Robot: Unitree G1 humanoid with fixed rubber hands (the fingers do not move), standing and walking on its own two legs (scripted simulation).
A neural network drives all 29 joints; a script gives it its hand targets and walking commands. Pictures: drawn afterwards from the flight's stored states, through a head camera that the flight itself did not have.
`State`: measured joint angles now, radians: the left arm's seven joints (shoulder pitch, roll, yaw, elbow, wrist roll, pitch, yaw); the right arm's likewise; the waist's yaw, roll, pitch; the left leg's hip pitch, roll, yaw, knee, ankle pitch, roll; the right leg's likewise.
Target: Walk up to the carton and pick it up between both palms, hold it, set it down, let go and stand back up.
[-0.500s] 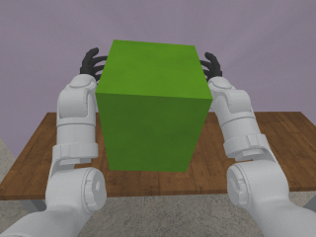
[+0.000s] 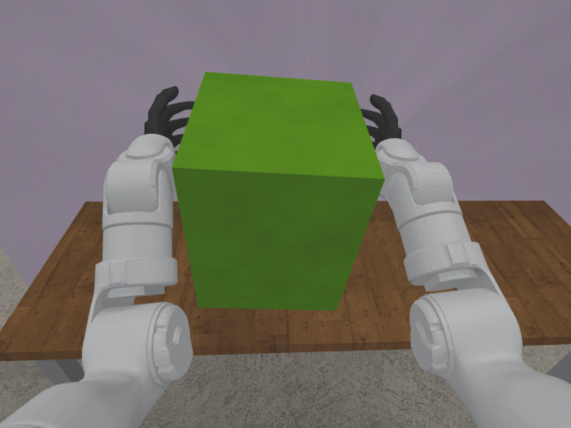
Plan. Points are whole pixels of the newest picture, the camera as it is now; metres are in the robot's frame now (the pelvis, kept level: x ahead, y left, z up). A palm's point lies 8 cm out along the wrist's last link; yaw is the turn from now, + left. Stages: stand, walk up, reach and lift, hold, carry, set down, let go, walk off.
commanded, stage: hold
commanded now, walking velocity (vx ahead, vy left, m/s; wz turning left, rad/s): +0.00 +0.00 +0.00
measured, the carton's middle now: (273, 196) +0.37 +0.01 +0.19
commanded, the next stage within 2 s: set down in 0.72 s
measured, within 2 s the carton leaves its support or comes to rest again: neither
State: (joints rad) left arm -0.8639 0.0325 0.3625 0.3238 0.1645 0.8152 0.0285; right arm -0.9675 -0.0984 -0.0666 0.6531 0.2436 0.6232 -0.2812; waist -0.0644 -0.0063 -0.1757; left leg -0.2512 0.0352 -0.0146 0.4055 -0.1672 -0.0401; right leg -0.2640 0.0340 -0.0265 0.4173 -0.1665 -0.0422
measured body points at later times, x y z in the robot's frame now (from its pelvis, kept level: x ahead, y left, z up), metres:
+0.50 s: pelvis +0.00 +0.00 +0.00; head -0.06 +0.01 +0.45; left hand +0.40 +0.15 +0.26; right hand +0.40 -0.14 +0.25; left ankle +0.03 +0.15 -0.74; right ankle +0.03 -0.09 -0.74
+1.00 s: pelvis +0.00 +0.00 +0.00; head -0.07 +0.01 +0.45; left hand +0.40 +0.15 +0.28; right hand +0.40 -0.15 +0.27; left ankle +0.03 +0.15 -0.74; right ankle +0.03 -0.09 -0.74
